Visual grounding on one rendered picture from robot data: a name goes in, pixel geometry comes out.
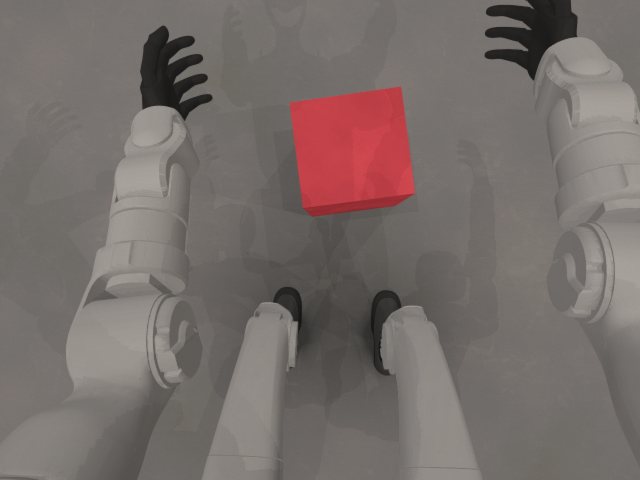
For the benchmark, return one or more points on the right robot shin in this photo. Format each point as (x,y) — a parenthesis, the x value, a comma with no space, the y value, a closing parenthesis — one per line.
(409,311)

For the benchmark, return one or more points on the robot left hand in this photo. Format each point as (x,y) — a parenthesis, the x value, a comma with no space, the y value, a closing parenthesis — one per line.
(157,86)

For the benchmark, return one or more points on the left robot thigh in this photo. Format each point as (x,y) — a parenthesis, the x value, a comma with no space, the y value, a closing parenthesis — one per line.
(248,441)

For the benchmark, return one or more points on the right robot upper arm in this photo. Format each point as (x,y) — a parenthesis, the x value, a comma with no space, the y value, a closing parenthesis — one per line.
(595,278)

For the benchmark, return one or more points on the robot left forearm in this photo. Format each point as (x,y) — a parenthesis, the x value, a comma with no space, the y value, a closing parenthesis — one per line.
(145,246)

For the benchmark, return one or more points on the robot right forearm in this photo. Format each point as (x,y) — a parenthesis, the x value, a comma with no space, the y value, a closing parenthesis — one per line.
(593,127)

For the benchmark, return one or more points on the robot right hand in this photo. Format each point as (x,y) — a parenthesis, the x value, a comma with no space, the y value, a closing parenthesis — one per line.
(551,21)

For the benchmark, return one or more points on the carton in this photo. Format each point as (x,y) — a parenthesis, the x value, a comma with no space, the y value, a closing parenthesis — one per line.
(352,151)

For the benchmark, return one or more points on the left robot upper arm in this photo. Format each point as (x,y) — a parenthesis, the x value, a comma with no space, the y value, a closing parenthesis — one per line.
(126,357)

